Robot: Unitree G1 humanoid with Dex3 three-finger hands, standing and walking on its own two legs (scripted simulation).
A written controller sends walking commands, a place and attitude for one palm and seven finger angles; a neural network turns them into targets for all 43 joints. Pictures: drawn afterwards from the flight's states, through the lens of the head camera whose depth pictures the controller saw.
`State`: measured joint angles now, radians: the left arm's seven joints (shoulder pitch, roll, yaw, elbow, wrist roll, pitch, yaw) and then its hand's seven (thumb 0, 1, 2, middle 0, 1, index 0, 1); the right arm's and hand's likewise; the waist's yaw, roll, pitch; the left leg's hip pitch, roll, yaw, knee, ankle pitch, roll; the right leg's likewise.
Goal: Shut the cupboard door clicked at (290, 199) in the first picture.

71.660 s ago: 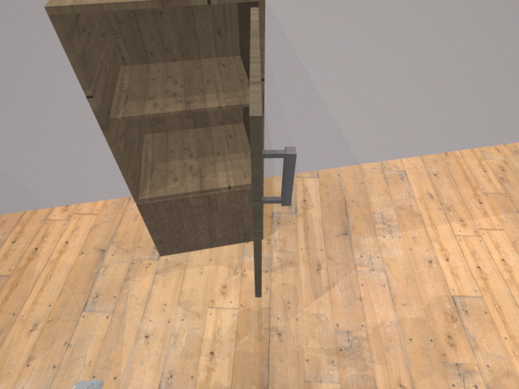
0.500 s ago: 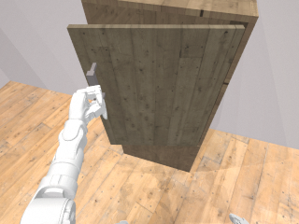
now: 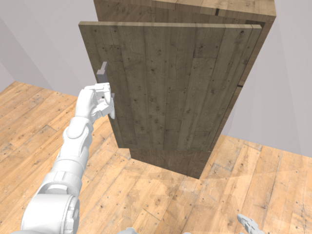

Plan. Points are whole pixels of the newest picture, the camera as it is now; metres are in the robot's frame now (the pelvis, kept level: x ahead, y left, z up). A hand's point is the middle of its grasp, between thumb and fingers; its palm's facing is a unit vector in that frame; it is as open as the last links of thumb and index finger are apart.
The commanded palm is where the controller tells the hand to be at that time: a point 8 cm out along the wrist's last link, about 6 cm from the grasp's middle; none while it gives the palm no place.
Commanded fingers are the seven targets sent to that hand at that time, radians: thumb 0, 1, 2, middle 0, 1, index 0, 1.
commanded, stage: push the door shut along its arc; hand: left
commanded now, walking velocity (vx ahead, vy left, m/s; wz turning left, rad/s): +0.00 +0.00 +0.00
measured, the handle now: (107, 86) +0.50 +0.15 +0.09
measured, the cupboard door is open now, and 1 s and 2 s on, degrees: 16 0 0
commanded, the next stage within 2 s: pull the fist back off the door in 1.72 s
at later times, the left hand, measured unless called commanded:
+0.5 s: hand (122, 89) +0.48 +0.11 +0.10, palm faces -0.21 -0.98 -0.02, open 3.1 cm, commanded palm +0.48 +0.15 +0.10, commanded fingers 0.00 0.90 0.90 -1.30 -1.50 -1.30 -1.50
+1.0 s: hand (131, 76) +0.53 +0.08 +0.10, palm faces -0.32 -0.95 -0.02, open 3.1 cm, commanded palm +0.55 +0.12 +0.10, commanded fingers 0.00 0.90 0.90 -1.30 -1.50 -1.30 -1.50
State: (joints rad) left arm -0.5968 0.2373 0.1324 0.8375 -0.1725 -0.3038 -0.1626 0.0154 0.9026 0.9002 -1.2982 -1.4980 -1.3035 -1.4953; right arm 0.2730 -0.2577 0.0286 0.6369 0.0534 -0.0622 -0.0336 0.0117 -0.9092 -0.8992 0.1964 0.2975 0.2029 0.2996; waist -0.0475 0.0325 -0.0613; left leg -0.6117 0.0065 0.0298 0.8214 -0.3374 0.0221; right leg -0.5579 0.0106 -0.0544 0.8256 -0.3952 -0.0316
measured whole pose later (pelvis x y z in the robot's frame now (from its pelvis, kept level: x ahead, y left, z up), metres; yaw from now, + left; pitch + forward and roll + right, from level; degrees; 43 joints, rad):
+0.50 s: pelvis -0.01 +0.01 -0.02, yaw -1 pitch +14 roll -1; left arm -0.94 0.35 0.20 1.17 -0.15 -0.33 -0.26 0.02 0.90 0.90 -1.30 -1.50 -1.31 -1.50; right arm 0.39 -0.29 0.02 0.70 0.03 -0.06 -0.02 0.01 -0.91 -0.90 0.20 0.30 0.20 0.30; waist -0.14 0.04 -0.08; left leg -0.81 0.01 0.03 0.92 -0.36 0.03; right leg -0.75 0.01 -0.05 0.91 -0.41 -0.02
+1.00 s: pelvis -0.01 +0.01 -0.03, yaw -1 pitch +20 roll -3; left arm -1.20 0.47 0.21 1.34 -0.11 -0.28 -0.35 0.01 0.90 0.90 -1.30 -1.50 -1.30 -1.50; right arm 0.40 -0.29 0.03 0.69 0.02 -0.08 -0.02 0.01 -0.91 -0.90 0.20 0.30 0.20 0.30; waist -0.21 0.05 -0.09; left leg -0.98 0.03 0.01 1.02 -0.39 0.03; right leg -0.91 0.03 -0.07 0.99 -0.43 -0.03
